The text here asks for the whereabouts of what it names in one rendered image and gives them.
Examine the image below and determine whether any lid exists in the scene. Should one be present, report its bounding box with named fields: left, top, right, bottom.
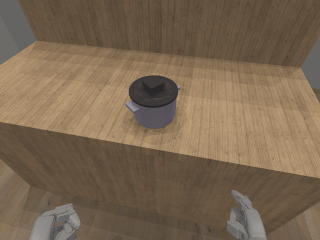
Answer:
left=129, top=75, right=178, bottom=108

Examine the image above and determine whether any knob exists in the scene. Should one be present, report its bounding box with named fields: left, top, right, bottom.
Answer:
left=142, top=75, right=165, bottom=93

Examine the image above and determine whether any robot left hand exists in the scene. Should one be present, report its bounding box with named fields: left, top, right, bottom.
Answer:
left=29, top=203, right=81, bottom=240

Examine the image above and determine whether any table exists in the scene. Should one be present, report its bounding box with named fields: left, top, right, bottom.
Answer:
left=0, top=0, right=320, bottom=236

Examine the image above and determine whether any robot right hand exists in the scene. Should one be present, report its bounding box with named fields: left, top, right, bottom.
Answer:
left=227, top=190, right=267, bottom=240

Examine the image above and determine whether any pot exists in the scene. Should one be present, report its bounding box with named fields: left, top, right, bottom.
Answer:
left=125, top=84, right=181, bottom=129

